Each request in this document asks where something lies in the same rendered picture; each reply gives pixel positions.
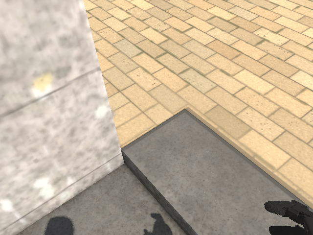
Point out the robot right hand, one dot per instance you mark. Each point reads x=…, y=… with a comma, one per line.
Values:
x=295, y=211

